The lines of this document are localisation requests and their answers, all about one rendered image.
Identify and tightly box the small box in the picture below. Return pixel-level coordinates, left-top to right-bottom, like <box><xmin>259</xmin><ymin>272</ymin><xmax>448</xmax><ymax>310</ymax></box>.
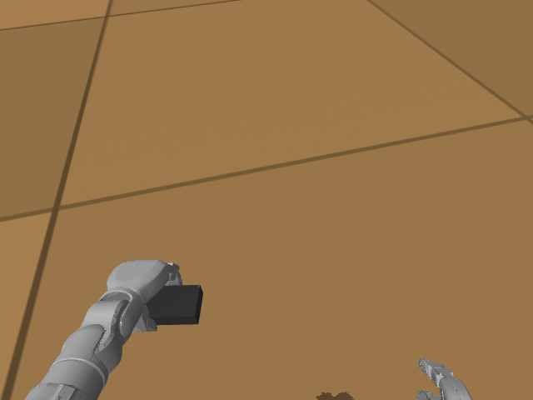
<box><xmin>146</xmin><ymin>285</ymin><xmax>203</xmax><ymax>325</ymax></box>

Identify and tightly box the right robot hand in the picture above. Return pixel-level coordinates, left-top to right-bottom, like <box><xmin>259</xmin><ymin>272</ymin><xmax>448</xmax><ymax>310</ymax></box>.
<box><xmin>416</xmin><ymin>358</ymin><xmax>472</xmax><ymax>400</ymax></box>

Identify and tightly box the left robot hand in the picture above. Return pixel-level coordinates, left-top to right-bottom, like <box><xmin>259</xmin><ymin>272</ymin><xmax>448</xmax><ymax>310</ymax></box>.
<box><xmin>107</xmin><ymin>259</ymin><xmax>182</xmax><ymax>333</ymax></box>

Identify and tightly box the left robot arm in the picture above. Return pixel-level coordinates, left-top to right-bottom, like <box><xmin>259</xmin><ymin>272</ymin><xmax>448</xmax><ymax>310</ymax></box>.
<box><xmin>24</xmin><ymin>287</ymin><xmax>144</xmax><ymax>400</ymax></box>

